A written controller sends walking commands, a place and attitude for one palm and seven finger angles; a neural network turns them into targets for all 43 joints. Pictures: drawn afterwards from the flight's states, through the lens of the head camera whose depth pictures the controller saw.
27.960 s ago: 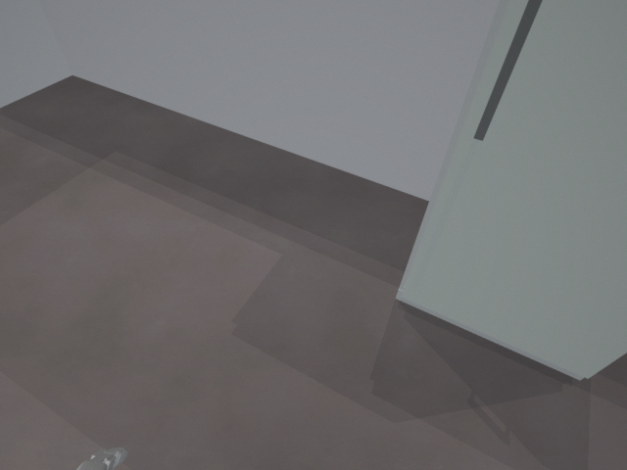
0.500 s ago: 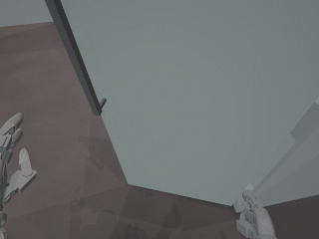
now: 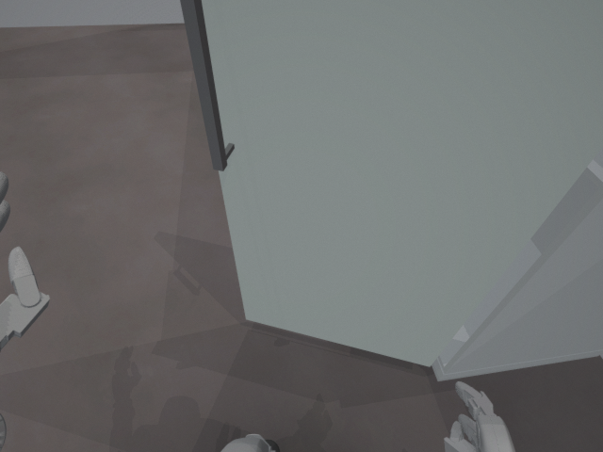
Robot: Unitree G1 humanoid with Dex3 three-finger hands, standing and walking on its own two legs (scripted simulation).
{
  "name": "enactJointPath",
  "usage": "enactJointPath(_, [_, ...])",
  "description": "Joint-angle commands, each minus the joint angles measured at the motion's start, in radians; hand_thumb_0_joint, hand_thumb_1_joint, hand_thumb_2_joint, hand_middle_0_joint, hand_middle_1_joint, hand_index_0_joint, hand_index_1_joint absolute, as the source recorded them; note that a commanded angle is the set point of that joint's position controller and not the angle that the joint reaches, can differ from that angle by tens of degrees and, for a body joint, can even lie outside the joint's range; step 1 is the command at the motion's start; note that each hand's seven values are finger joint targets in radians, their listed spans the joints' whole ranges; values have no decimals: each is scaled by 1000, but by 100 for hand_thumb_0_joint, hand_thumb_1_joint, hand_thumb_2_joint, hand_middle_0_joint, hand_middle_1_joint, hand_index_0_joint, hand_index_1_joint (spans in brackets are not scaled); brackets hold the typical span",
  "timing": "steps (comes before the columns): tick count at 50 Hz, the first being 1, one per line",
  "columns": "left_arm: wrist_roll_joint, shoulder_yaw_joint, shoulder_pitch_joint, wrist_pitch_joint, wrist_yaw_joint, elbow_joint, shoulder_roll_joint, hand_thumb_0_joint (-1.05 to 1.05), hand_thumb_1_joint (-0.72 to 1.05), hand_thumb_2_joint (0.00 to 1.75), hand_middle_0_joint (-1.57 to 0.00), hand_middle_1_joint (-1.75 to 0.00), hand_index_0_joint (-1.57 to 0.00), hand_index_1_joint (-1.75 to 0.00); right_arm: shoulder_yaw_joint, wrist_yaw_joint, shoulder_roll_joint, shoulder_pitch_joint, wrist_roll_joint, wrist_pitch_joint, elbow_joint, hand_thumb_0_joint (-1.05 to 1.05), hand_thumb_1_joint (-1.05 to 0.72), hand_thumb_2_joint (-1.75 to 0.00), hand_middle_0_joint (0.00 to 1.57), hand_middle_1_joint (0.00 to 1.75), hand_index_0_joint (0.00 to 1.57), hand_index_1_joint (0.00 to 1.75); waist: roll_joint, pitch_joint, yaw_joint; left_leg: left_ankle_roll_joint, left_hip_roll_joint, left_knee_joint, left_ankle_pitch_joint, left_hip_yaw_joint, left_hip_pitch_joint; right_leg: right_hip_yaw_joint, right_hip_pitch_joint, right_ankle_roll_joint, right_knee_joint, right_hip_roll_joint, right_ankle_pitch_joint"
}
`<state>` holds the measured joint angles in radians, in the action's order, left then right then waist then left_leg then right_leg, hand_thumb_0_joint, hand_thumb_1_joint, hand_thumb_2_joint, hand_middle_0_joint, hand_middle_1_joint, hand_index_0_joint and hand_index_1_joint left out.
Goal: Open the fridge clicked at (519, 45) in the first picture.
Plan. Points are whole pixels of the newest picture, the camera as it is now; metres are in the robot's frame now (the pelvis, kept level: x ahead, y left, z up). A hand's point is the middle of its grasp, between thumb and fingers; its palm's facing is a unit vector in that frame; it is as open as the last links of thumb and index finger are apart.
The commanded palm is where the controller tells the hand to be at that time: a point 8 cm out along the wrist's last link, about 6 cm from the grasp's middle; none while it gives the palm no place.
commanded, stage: step back with the hand held close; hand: left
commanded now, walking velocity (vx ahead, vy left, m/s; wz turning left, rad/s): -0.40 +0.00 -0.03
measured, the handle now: (209, 65) +0.58 +0.18 +0.23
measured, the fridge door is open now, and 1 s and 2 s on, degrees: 67 67 67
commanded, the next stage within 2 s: stop stepping back and stand still in 0.22 s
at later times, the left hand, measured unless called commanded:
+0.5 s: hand out of the picture +0.05 +0.27 +0.18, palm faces +0.49 -0.79 -0.38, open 7.4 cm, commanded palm -0.01 +0.31 +0.19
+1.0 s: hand out of the picture -0.01 +0.26 +0.18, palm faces +0.44 -0.78 -0.44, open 7.4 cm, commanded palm -0.07 +0.31 +0.19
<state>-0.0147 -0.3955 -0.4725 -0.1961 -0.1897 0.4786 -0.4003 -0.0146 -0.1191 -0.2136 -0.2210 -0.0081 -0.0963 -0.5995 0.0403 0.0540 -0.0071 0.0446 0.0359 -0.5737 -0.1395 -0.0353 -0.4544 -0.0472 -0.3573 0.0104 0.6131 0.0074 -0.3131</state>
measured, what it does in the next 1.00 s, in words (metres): walks backwards: left foot, then right foot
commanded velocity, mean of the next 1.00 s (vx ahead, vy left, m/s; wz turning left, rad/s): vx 0.04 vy -0.01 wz -0.02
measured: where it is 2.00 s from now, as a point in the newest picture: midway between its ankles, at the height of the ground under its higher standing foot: outside the picture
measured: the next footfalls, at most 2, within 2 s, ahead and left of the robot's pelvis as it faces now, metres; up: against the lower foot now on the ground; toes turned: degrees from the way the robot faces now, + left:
left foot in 0.26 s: +0.07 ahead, +0.13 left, +0.00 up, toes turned +4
right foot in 0.52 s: -0.15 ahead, -0.08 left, +0.00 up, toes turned +3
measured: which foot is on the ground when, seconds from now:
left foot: down 0.00-0.12, up 0.14-0.24, down 0.26-0.50, up 0.52-0.74, down 0.76-0.96, up 0.98-1.00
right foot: down 0.00-0.26, up 0.28-0.50, down 0.52-1.00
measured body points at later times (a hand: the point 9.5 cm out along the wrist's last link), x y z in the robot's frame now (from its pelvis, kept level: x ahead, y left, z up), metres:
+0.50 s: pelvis -0.14 +0.00 -0.01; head -0.14 +0.03 +0.44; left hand +0.02 +0.31 +0.20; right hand +0.05 -0.19 -0.07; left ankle +0.03 +0.13 -0.72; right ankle -0.19 -0.09 -0.72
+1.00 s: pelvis -0.21 +0.00 +0.00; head -0.22 +0.00 +0.45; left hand -0.04 +0.30 +0.20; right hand -0.07 -0.23 -0.09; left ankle -0.19 +0.14 -0.70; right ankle -0.20 -0.06 -0.72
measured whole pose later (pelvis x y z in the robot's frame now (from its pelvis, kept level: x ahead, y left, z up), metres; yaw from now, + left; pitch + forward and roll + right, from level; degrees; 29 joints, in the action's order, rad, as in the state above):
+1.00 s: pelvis -0.21 +0.00 +0.00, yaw +1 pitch -2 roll +2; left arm -0.02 -0.37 -0.52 -0.16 -0.17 0.50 -0.40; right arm -0.01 -0.08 -0.20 -0.27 -0.01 -0.12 -0.67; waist -0.03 0.00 0.00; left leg 0.00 0.04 -0.77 -0.42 -0.07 -0.36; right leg -0.09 -0.28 -0.09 0.61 -0.02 -0.31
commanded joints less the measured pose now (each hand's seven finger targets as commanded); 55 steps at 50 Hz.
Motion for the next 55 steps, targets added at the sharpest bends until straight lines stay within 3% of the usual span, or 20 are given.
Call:
enactJointPath(1, [-10,-162,-35,-81,-13,210,-180,0,90,90,-20,-30,-20,-30,60,1,-128,115,2,-61,169,0,-90,-90,20,30,20,30,182,-145,35,0,134,327,-521,165,-160,-8,237,-35,42,-39,-89])
enactJointPath(7, [-16,-163,17,-59,-34,253,-224,0,90,90,-20,-30,-20,-30,53,17,-95,102,-10,-49,93,0,-90,-90,20,30,20,30,-249,-139,33,-76,-31,-480,-322,37,161,432,-256,-218,-399,364,-57])
enactJointPath(10, [-9,-117,141,-39,-25,239,-191,0,90,90,-20,-30,-20,-30,30,13,-93,102,-12,-45,96,0,-90,-90,20,30,20,30,-242,-73,3,-59,19,-175,-273,44,190,213,-220,-99,-238,233,48])
enactJointPath(11, [-12,-107,175,-43,-20,222,-190,0,90,90,-20,-30,-20,-30,30,3,-111,108,-3,-47,88,0,-90,-90,20,30,20,30,-123,-52,-6,-49,17,24,-217,48,200,165,-220,-53,-120,168,34])
enactJointPath(13, [-4,-122,194,-67,-24,223,-171,0,90,90,-20,-30,-20,-30,45,-16,-153,146,-16,-65,107,0,-90,-90,20,30,20,30,378,-57,12,92,338,356,-209,403,-83,52,-83,25,417,-48,-184])
enactJointPath(15, [-7,-135,157,-79,-25,176,-177,0,90,90,-20,-30,-20,-30,58,-9,-118,129,-10,-76,82,0,-90,-90,20,30,20,30,192,-143,26,111,349,326,-260,297,-54,135,-54,14,607,-50,-169])
enactJointPath(17, [-23,-161,78,-79,9,237,-199,0,90,90,-20,-30,-20,-30,89,25,-150,118,-2,-90,115,0,-90,-90,20,30,20,30,186,-194,20,117,317,346,-483,309,-126,103,34,24,671,-80,-144])
enactJointPath(23, [-33,-113,37,-40,-1,393,-180,0,90,90,-20,-30,-20,-30,54,50,-106,123,2,-98,143,0,-90,-90,20,30,20,30,264,-184,23,-67,118,347,-599,94,-62,-86,282,-53,-17,-104,-274])
enactJointPath(24, [-29,-136,34,-25,-5,373,-212,0,90,90,-20,-30,-20,-30,53,51,-87,120,4,-79,147,0,-90,-90,20,30,20,30,96,-148,17,-100,34,128,-539,9,-58,68,222,-113,-237,-5,-336])
enactJointPath(25, [-26,-162,35,-15,-5,345,-249,0,90,90,-20,-30,-20,-30,56,53,-73,118,3,-60,140,0,-90,-90,20,30,20,30,-192,-93,18,-113,-48,-301,-356,-30,-12,498,-29,-231,-459,255,-520])
enactJointPath(26, [-39,-164,91,-16,-11,359,-274,0,90,90,-20,-30,-20,-30,47,44,-96,146,5,-59,122,0,-90,-90,20,30,20,30,-217,6,20,-100,-38,-498,-226,46,-79,614,-154,-265,-545,372,-364])
enactJointPath(27, [-49,-228,117,-33,-22,329,-315,0,90,90,-20,-30,-20,-30,41,35,-102,139,-9,-62,92,0,-90,-90,20,30,20,30,-92,-24,3,-98,-12,-521,-211,64,-86,505,-113,-257,-503,360,-53])
enactJointPath(30, [-50,-142,43,-12,-13,120,-189,0,90,90,-20,-30,-20,-30,45,26,-100,94,13,-63,76,0,-90,-90,20,30,20,30,-147,-110,-6,-80,2,-331,-154,20,-68,295,137,-151,-315,236,178])
enactJointPath(35, [-30,-63,94,-4,-12,-19,-140,0,90,90,-20,-30,-20,-30,46,4,-122,84,12,-63,70,0,-90,-90,20,30,20,30,-147,-65,-2,-19,-2,83,-283,-55,242,193,-22,-100,-283,162,-276])
enactJointPath(39, [-30,-80,103,-28,-6,138,-172,0,90,90,-20,-30,-20,-30,58,-2,-174,104,18,-61,130,0,-90,-90,20,30,20,30,110,-60,0,99,276,323,-338,334,290,2,-106,-7,81,-19,-93])
enactJointPath(43, [1,-101,120,-39,-2,283,-199,0,90,90,-20,-30,-20,-30,49,15,-139,131,-6,-76,104,0,-90,-90,20,30,20,30,250,-2,7,86,240,432,-632,238,-14,-20,92,-23,144,-8,-126])
enactJointPath(46, [5,-127,57,-37,-15,269,-214,0,90,90,-20,-30,-20,-30,56,22,-134,109,-1,-84,101,0,-90,-90,20,30,20,30,107,-37,22,20,126,159,-554,52,-69,22,254,-58,-139,16,-142])
enactJointPath(48, [-7,-161,41,-30,-14,233,-254,0,90,90,-20,-30,-20,-30,61,28,-107,121,0,-77,106,0,-90,-90,20,30,20,30,-298,-39,31,-40,-32,-359,-386,-51,-209,610,226,-221,-440,330,-332])
enactJointPath(51, [-28,-180,17,-62,-10,176,-222,0,90,90,-20,-30,-20,-30,58,39,-103,62,-3,-84,74,0,-90,-90,20,30,20,30,-63,-88,2,-62,21,-481,-273,30,-168,458,231,-226,-357,305,13])
enactJointPath(55, [-33,-147,-9,-72,-5,67,-178,0,90,90,-20,-30,-20,-30,44,33,-93,80,6,-69,75,0,-90,-90,20,30,20,30,-142,-102,5,-59,13,-246,-206,-41,-26,240,197,-165,-316,232,166])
